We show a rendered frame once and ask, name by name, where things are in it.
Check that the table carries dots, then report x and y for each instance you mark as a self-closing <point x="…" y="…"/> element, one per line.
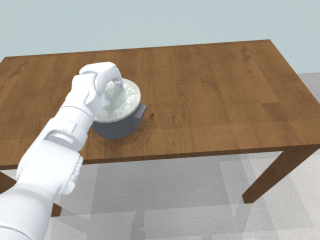
<point x="202" y="100"/>

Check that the lid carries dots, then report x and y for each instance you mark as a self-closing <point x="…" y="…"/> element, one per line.
<point x="125" y="103"/>

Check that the left robot upper arm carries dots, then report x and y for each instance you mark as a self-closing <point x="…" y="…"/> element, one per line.
<point x="26" y="208"/>

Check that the pot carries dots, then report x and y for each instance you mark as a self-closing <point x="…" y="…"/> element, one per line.
<point x="121" y="128"/>

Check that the robot left hand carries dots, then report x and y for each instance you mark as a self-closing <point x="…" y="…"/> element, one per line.
<point x="110" y="72"/>

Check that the robot left forearm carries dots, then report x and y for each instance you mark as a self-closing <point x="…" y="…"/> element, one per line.
<point x="72" y="122"/>

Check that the knob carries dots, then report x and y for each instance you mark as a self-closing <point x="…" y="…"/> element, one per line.
<point x="112" y="91"/>

